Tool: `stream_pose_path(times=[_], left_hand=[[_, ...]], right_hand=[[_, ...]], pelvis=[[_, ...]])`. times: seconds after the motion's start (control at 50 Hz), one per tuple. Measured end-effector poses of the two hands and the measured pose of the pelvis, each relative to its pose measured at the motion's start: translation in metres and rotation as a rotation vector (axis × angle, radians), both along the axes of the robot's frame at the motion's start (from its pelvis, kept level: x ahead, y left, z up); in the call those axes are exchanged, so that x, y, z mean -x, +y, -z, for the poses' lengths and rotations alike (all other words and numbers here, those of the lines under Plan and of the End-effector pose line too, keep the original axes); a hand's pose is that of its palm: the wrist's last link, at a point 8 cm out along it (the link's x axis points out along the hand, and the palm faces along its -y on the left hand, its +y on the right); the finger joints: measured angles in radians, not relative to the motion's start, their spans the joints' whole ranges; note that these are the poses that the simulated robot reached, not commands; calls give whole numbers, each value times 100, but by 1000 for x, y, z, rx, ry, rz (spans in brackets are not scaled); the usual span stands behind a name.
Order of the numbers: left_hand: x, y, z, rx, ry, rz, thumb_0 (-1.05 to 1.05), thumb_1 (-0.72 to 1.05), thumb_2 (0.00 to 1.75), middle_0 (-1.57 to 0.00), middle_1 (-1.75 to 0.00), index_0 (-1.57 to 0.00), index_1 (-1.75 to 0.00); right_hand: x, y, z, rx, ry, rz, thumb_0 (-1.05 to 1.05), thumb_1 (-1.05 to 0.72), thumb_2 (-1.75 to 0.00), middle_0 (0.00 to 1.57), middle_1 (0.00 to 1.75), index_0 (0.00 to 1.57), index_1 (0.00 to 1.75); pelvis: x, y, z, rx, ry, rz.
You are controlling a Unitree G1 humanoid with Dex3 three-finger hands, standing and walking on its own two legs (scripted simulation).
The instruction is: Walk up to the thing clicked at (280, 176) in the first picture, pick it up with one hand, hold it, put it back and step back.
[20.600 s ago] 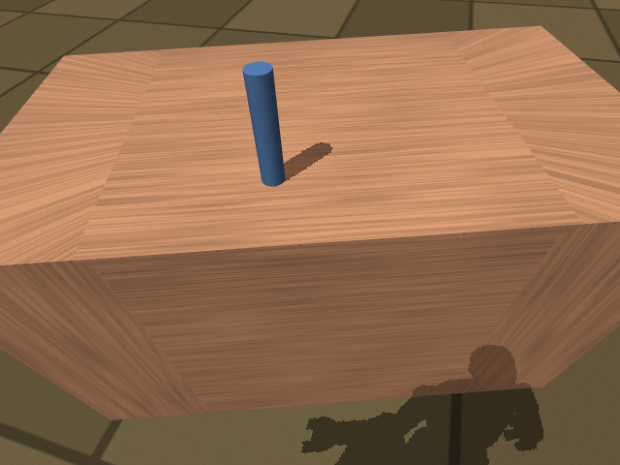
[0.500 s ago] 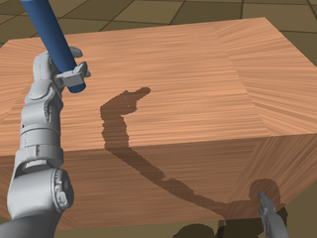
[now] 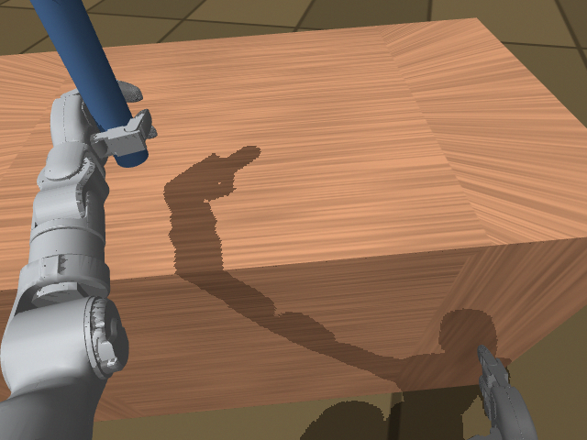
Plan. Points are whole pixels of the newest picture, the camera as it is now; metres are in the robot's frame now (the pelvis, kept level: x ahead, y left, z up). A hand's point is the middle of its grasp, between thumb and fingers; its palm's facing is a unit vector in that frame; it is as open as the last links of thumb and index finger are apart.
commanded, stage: crouch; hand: left
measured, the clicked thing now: (99, 89) +0.48 +0.21 +0.26
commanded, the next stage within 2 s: lower in 0.14 s
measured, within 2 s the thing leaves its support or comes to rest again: rests again in 1.54 s
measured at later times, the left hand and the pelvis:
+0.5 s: hand (140, 139) +0.50 +0.20 +0.17, palm faces +0.17 -0.98 +0.00, open 5.5 cm; pelvis +0.00 +0.00 -0.01, yaw +0 degrees
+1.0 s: hand (152, 153) +0.52 +0.20 +0.13, palm faces +0.17 -0.99 +0.00, open 5.5 cm; pelvis +0.01 +0.01 -0.02, yaw -1 degrees
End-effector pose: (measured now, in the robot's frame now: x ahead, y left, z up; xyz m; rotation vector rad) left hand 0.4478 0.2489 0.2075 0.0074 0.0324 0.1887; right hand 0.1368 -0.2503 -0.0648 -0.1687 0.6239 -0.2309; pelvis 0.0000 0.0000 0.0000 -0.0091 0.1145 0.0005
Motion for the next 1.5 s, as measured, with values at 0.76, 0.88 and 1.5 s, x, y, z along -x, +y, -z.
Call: stream_pose_path(times=[0.76, 0.88, 1.5], left_hand=[[-35, 2, 60, 19, 2, 20, -1, 10, 119, -99, -117, -102, -116], [-37, 6, 72, 9, 12, 12, -1, 10, 119, -99, -118, -101, -116], [-38, 0, 101, 12, 6, 17, -1, 10, 119, -99, -118, -101, -116]], right_hand=[[-3, 0, 4, 41, 80, 29, -1, 53, -6, 6, 5, 6, 5], [-3, 1, 10, 32, 103, 27, -1, 53, -6, 6, 5, 6, 5], [-6, -1, 4, 53, 82, 2, -1, 52, -6, 6, 6, 6, 5]], pelvis=[[-8, 7, 13, 14, 95, 16], [-9, 8, 16, 17, 114, 18], [-6, 4, 29, 16, 149, 14]])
